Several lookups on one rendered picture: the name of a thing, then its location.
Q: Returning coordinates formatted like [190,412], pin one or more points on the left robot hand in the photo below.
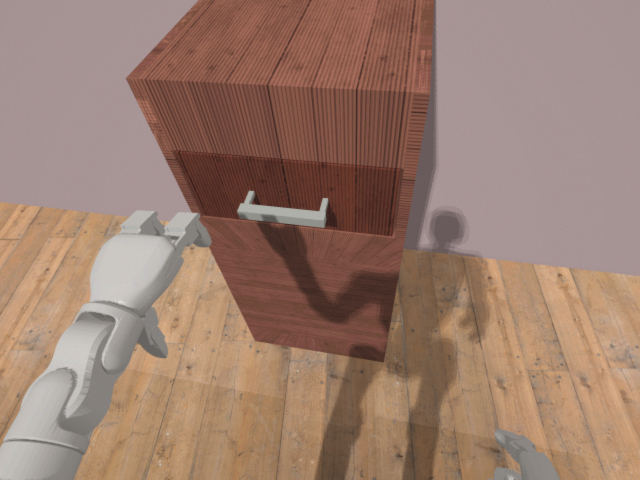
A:
[136,266]

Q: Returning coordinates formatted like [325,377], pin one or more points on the handle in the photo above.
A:
[249,211]

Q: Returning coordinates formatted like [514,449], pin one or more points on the right robot hand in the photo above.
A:
[533,465]

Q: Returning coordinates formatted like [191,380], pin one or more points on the drawer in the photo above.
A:
[361,198]

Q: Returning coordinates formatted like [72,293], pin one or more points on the left robot forearm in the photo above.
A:
[62,407]

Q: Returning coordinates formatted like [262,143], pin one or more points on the cabinet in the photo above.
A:
[335,81]

